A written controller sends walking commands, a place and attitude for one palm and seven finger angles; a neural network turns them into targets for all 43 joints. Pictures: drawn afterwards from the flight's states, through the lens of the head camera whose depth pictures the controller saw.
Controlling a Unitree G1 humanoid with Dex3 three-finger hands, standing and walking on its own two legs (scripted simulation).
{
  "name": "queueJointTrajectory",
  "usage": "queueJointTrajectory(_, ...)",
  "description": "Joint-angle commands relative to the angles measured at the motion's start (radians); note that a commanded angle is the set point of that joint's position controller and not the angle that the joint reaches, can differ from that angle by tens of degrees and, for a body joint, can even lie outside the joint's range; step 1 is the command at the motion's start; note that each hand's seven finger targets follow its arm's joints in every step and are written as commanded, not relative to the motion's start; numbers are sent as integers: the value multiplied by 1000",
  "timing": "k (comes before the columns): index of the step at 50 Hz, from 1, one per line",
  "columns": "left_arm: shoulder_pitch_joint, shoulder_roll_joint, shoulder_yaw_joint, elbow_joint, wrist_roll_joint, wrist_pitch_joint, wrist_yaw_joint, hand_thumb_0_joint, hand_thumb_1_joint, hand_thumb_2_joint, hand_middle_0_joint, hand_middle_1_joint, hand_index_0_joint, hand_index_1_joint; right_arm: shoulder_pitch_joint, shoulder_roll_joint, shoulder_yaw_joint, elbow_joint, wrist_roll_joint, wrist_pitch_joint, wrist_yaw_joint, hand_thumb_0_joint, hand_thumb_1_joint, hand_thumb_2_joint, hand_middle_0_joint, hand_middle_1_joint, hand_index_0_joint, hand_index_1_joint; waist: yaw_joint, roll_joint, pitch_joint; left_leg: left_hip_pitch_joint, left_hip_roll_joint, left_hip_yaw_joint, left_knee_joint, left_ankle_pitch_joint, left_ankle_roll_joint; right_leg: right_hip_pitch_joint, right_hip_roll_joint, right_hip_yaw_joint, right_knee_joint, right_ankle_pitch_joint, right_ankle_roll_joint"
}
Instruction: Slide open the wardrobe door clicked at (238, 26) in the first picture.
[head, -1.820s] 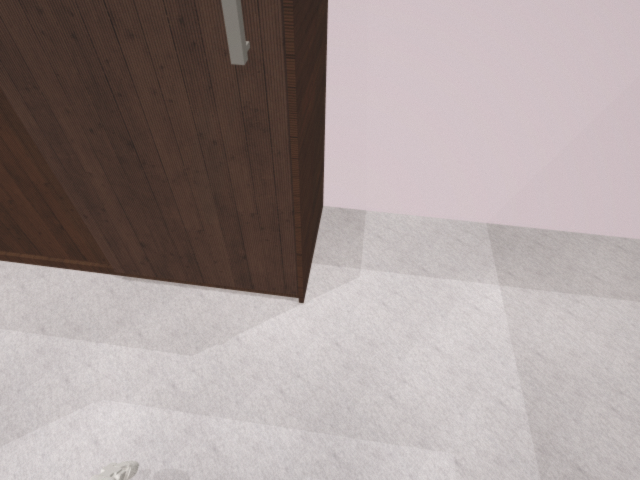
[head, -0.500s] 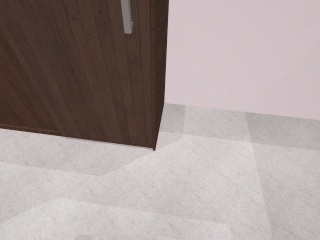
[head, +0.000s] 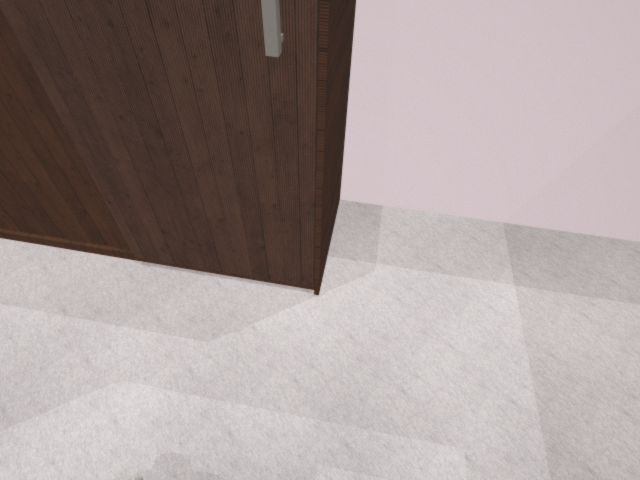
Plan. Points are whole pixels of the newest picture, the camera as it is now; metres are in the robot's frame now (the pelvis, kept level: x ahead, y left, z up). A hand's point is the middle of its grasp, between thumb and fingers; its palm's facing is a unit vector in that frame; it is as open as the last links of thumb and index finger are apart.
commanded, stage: walk to a spot facing it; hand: right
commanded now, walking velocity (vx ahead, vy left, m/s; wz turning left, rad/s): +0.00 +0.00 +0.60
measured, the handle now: out of the picture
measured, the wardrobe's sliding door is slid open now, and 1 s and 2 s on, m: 0.00 0.00 0.00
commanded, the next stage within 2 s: none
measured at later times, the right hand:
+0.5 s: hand out of the picture +0.05 -0.14 -0.16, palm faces -0.18 +0.95 -0.26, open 7.4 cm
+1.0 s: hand out of the picture +0.14 -0.20 -0.17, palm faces -0.46 +0.86 -0.22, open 7.4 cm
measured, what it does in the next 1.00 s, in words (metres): steps on the spot, turning left: right foot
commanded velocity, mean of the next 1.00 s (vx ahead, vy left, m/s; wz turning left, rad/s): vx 0.00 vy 0.00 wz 0.60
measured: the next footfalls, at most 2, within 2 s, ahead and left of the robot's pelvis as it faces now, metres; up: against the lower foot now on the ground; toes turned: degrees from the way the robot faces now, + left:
right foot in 0.86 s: +0.04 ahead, -0.10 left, +0.00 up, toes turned +31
left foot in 1.38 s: -0.13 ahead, +0.08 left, +0.00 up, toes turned +54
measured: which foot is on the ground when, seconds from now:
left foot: down 0.00-0.86, up 0.88-1.00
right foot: down 0.00-0.22, up 0.24-0.84, down 0.86-1.00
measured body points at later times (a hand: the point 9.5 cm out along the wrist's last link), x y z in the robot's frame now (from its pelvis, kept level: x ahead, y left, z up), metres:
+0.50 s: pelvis -0.03 +0.05 +0.00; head +0.00 +0.08 +0.45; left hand +0.00 +0.32 -0.15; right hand +0.06 -0.19 -0.14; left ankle +0.00 +0.10 -0.74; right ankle -0.01 -0.13 -0.65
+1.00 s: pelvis -0.03 -0.04 +0.00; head -0.01 -0.06 +0.45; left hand -0.10 +0.23 -0.12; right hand +0.16 -0.24 -0.15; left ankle -0.09 +0.09 -0.65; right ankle +0.01 -0.12 -0.74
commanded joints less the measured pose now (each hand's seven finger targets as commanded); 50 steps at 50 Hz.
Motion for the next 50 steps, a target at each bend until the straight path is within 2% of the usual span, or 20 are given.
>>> queueJointTrajectory(1,45,143,51,-80,4,4,19,0,900,900,-200,-300,-200,-300,14,-116,-38,-103,-8,7,-3,0,-900,-900,200,300,200,300,24,-39,-42,-126,64,-73,78,221,14,29,-171,74,-16,117,-41)
queueJointTrajectory(3,36,158,64,-104,5,4,21,0,900,900,-200,-300,-200,-300,28,-95,-44,-123,-8,12,4,0,-900,-900,200,300,200,300,20,-107,-44,-165,26,-35,203,136,3,17,-234,105,-41,126,-78)
queueJointTrajectory(6,22,151,76,-132,8,-3,19,0,900,900,-200,-300,-200,-300,45,-57,-55,-154,-9,21,10,0,-900,-900,200,300,200,300,10,-201,-40,-191,26,37,429,-268,-16,-16,-350,127,-64,312,-175)
queueJointTrajectory(9,-36,140,84,-161,11,2,18,0,900,900,-200,-300,-200,-300,152,-46,-67,-145,-12,15,18,0,-900,-900,200,300,200,300,-49,-137,-54,-45,51,63,247,-129,-6,-99,-302,3,115,284,-107)
queueJointTrajectory(10,-41,118,84,-169,7,10,16,0,900,900,-200,-300,-200,-300,214,-73,-80,-132,-17,3,16,0,-900,-900,200,300,200,300,-81,-6,-61,35,86,0,53,81,5,-172,-214,-70,312,132,-32)
queueJointTrajectory(11,7,21,67,-197,2,17,10,0,900,900,-200,-300,-200,-300,219,-189,-101,-140,-32,-15,-2,0,-900,-900,200,300,200,300,-58,378,-45,91,330,-431,-131,305,82,-415,-34,-118,587,-311,49)
queueJointTrajectory(12,-26,40,68,-216,1,22,13,0,900,900,-200,-300,-200,-300,233,-192,-98,-148,-13,-9,-13,0,-900,-900,200,300,200,300,-71,306,-50,24,381,-503,-175,376,158,-403,-19,30,695,-366,36)
queueJointTrajectory(14,-21,45,78,-193,1,23,10,0,900,900,-200,-300,-200,-300,138,-133,-98,-176,-10,-8,-19,0,-900,-900,200,300,200,300,-29,210,-21,-31,298,-432,-176,165,164,-411,-54,73,755,-238,27)
queueJointTrajectory(17,7,32,78,-169,7,24,6,0,900,900,-200,-300,-200,-300,106,-80,-85,-190,-3,-20,-13,0,-900,-900,200,300,200,300,-3,91,-36,-17,219,-340,-155,189,133,-396,-56,79,749,-102,46)
queueJointTrajectory(19,34,25,80,-158,7,28,8,0,900,900,-200,-300,-200,-300,124,-78,-89,-185,-2,-25,-14,0,-900,-900,200,300,200,300,1,81,-84,50,195,-316,-146,203,106,-406,-50,80,732,-70,56)
queueJointTrajectory(24,13,20,79,-175,9,31,18,0,900,900,-200,-300,-200,-300,160,-69,-98,-177,-4,-21,-13,0,-900,-900,200,300,200,300,-17,91,-105,115,178,-361,-152,181,89,-439,-37,98,689,-73,69)
queueJointTrajectory(32,-21,30,75,-211,6,24,22,0,900,900,-200,-300,-200,-300,161,-82,-103,-184,-13,-9,-8,0,-900,-900,200,300,200,300,-37,119,-98,78,154,-466,-165,128,143,-363,-7,104,518,-143,55)
queueJointTrajectory(38,42,28,73,-224,-11,10,23,0,900,900,-200,-300,-200,-300,94,-117,-108,-214,-19,5,-7,0,-900,-900,200,300,200,300,-13,135,-108,-29,131,-530,-172,105,147,-167,41,100,230,-183,12)
queueJointTrajectory(41,191,45,79,-189,-15,-6,33,0,900,900,-200,-300,-200,-300,30,-106,-107,-235,-13,12,-4,0,-900,-900,200,300,200,300,56,120,-143,-214,39,-449,-112,-24,50,134,24,95,-40,-43,-23)
queueJointTrajectory(42,214,101,90,-189,-6,-13,40,0,900,900,-200,-300,-200,-300,26,-60,-101,-252,-7,16,2,0,-900,-900,200,300,200,300,77,-48,-129,-392,-63,-335,27,-182,6,240,-135,267,-163,-161,-72)
queueJointTrajectory(43,146,173,101,-220,6,-9,39,0,900,900,-200,-300,-200,-300,49,-20,-99,-256,-1,17,14,0,-900,-900,200,300,200,300,46,-295,-71,-503,-156,-131,361,-298,-34,163,-386,501,-266,-256,-133)
queueJointTrajectory(44,51,174,93,-263,-1,-3,36,0,900,900,-200,-300,-200,-300,41,-66,-115,-258,-14,15,14,0,-900,-900,200,300,200,300,19,-229,-21,-436,-60,-80,550,-278,-60,-57,-467,499,-271,-210,-174)
queueJointTrajectory(46,-51,67,62,-278,9,-11,34,0,900,900,-200,-300,-200,-300,100,-87,-133,-205,-33,29,27,0,-900,-900,200,300,200,300,-47,-130,21,-333,-39,-56,763,-157,-73,-201,-311,288,-224,-73,-146)
queueJointTrajectory(48,-25,66,59,-273,12,-18,33,0,900,900,-200,-300,-200,-300,121,-41,-117,-198,-29,33,39,0,-900,-900,200,300,200,300,-47,-111,5,-369,-26,-6,822,-109,-82,-127,-226,139,-174,42,-127)
queueJointTrajectory(50,60,54,60,-247,11,-21,33,0,900,900,-200,-300,-200,-300,86,-15,-105,-202,-24,32,41,0,-900,-900,200,300,200,300,-11,-128,1,-433,-13,18,787,-98,-87,-16,-210,100,-134,134,-122)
